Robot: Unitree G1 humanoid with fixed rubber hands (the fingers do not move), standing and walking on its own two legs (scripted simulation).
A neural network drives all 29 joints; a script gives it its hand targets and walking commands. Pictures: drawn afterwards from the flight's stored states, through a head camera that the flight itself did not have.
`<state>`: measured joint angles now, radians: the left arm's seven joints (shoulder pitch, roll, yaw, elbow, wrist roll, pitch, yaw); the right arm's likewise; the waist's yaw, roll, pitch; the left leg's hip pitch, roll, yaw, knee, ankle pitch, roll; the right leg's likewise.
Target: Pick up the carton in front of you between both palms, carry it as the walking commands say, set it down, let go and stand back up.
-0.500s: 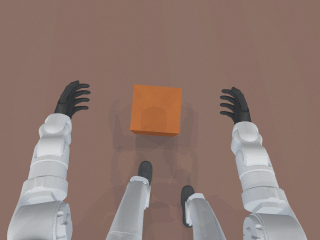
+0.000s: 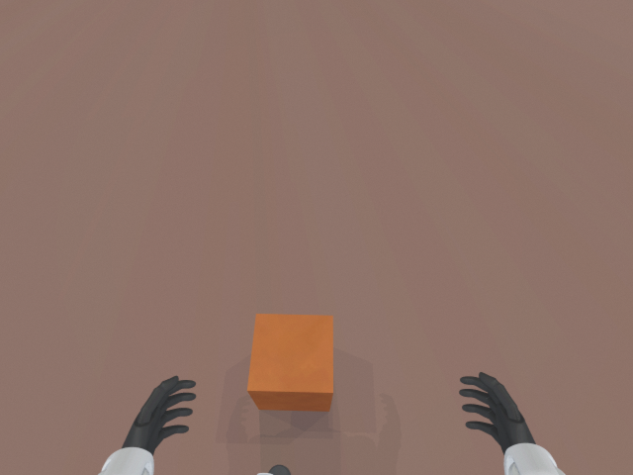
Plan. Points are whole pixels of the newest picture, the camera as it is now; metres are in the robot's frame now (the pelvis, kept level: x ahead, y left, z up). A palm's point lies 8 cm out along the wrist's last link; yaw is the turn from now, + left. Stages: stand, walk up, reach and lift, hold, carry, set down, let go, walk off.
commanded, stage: let go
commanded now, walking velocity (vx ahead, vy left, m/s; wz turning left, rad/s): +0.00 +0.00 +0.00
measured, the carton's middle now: (294, 364) +0.43 +0.09 -0.65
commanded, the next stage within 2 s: stand in 0.48 s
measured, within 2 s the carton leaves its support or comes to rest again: neither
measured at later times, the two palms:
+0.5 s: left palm (153, 438) +0.18 +0.22 -0.07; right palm (541, 448) +0.18 -0.25 -0.07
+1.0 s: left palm out of the picture +0.13 +0.27 -0.10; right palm out of the picture +0.14 -0.28 -0.09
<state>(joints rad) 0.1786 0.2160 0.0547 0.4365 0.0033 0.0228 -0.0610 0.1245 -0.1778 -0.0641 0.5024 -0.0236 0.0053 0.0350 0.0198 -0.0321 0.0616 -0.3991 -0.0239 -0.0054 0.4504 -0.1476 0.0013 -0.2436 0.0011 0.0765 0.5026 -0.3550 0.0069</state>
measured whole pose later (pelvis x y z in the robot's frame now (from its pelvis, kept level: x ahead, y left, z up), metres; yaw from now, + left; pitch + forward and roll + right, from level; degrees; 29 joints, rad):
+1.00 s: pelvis +0.02 -0.01 +0.00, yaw -1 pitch -2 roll +0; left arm 0.26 0.31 0.07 0.69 0.02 0.01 0.02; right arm 0.17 -0.27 -0.06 0.81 -0.03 -0.01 -0.04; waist 0.00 -0.04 0.03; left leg -0.27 0.00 -0.01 0.56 -0.26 -0.01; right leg -0.06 0.03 0.08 0.50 -0.40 0.00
